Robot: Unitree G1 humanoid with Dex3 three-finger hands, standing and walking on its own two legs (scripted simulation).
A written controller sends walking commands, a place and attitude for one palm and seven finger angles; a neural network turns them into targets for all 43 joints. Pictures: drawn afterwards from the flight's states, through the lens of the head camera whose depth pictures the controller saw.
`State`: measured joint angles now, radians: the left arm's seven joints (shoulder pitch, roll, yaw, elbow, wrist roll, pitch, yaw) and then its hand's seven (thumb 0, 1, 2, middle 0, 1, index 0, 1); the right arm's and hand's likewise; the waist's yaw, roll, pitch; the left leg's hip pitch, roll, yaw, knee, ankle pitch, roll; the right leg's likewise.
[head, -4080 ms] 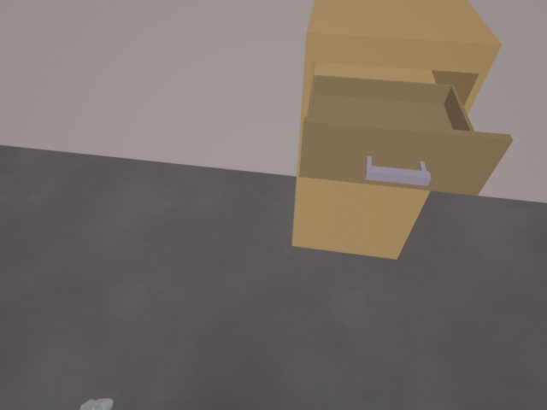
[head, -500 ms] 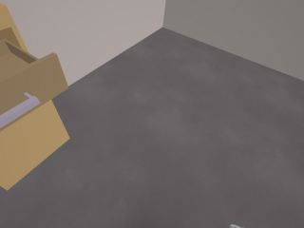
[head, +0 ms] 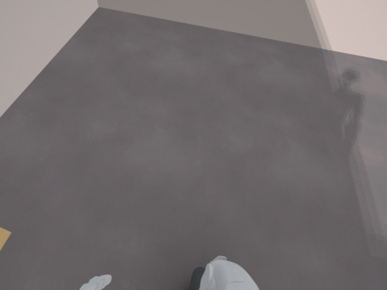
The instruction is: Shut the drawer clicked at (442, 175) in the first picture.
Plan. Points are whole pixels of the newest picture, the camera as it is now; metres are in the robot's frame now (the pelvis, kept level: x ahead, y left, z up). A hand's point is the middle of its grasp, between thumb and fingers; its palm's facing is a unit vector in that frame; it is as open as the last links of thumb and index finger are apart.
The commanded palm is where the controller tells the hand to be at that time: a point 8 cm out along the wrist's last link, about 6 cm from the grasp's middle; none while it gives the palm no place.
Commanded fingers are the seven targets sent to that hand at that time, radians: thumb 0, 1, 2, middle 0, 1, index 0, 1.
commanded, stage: walk to a spot facing it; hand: left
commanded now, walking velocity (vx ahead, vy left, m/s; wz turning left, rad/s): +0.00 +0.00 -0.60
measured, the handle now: out of the picture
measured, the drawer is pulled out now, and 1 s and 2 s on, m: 0.29 0.29 0.29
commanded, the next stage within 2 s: turn to face it in 1.60 s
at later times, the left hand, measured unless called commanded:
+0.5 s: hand (110, 236) +0.24 +0.20 -0.14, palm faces -0.20 -0.94 -0.27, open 7.4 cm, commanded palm none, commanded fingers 0.00 0.90 0.90 -0.20 -0.30 -0.20 -0.30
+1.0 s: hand (112, 214) +0.30 +0.21 -0.16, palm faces -0.53 -0.83 -0.19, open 7.4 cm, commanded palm none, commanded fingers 0.00 0.90 0.90 -0.20 -0.30 -0.20 -0.30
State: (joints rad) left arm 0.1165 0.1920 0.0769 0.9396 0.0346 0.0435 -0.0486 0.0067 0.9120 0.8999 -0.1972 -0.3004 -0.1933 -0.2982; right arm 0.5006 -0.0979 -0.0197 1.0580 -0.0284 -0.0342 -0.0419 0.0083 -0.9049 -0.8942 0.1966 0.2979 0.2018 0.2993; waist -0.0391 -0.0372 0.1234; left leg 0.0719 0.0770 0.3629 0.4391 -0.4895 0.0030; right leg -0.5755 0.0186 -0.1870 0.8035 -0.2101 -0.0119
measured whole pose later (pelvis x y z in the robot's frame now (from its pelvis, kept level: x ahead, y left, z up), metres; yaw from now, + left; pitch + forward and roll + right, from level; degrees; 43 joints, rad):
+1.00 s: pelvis +0.13 +0.07 +0.02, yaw -36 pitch +1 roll -2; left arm 0.23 0.25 0.11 0.92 0.02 0.09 -0.03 0.01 0.91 0.90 -0.20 -0.30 -0.20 -0.30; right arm 0.26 -0.17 -0.04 0.89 -0.03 0.01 -0.03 0.01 -0.90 -0.89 0.20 0.30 0.20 0.30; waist 0.00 -0.03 0.06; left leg -0.20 0.13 0.23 0.48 -0.28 0.01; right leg -0.45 -0.06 -0.01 1.02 -0.41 0.11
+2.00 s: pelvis +0.28 -0.09 +0.02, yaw -55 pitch +0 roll -1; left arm 0.23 0.19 0.07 0.98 0.03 0.01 0.02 0.00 0.91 0.90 -0.20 -0.30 -0.20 -0.30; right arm 0.27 -0.16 -0.04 1.00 -0.02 -0.01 -0.02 -0.01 -0.95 -0.89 0.20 0.30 0.20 0.30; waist -0.01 -0.03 0.02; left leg -0.27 -0.03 0.07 0.44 -0.17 0.08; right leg -0.45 -0.05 -0.01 0.97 -0.37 0.06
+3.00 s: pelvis +0.29 -0.09 +0.02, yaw -19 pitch +0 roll -1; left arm 0.20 0.26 0.08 0.89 0.02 0.05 0.01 0.01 0.91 0.90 -0.20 -0.30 -0.20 -0.30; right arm 0.15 -0.19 -0.05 0.88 -0.02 0.03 0.01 0.01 -0.90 -0.89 0.20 0.30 0.20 0.30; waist 0.01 -0.03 0.06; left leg -0.27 -0.03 -0.03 0.48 -0.22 0.05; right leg -0.50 -0.10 0.00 1.08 -0.36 0.12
